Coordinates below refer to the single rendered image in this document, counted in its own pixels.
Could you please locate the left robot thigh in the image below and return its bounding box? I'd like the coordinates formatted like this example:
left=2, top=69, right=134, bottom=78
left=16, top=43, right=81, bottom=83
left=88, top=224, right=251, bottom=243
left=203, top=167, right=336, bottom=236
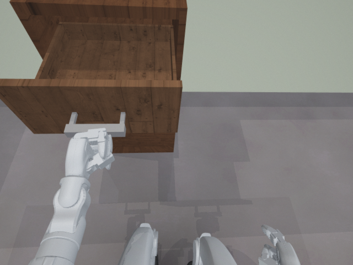
left=117, top=227, right=158, bottom=265

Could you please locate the drawer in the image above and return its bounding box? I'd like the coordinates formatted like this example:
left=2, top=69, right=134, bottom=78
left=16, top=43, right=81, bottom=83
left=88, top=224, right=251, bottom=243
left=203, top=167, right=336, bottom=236
left=0, top=22, right=183, bottom=134

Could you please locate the robot left forearm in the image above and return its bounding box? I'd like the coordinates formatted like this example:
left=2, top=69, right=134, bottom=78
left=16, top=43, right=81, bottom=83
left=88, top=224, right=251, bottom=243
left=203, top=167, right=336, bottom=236
left=28, top=176, right=91, bottom=265

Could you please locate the robot thigh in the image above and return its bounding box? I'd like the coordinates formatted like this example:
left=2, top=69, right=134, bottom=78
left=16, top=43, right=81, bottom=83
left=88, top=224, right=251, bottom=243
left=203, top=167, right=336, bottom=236
left=193, top=236, right=237, bottom=265
left=117, top=227, right=158, bottom=265

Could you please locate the right robot thigh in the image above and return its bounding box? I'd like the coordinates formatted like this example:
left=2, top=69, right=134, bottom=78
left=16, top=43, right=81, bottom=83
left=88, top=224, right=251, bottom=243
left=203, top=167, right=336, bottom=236
left=193, top=236, right=237, bottom=265

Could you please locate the cabinet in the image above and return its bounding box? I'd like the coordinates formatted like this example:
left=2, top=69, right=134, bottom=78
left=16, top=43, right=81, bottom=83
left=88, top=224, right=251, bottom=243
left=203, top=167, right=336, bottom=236
left=9, top=0, right=188, bottom=153

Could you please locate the handle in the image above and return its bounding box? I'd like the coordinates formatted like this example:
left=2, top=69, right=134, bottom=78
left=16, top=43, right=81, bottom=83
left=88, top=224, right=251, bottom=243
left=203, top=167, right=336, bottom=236
left=64, top=112, right=126, bottom=137

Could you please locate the robot left hand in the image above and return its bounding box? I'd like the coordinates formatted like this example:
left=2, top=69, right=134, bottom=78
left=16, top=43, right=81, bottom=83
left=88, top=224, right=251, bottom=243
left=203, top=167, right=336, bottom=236
left=65, top=128, right=115, bottom=180

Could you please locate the robot right hand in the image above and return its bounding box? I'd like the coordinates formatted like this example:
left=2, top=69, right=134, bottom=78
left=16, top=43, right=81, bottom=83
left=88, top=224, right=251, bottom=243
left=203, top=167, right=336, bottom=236
left=258, top=225, right=301, bottom=265

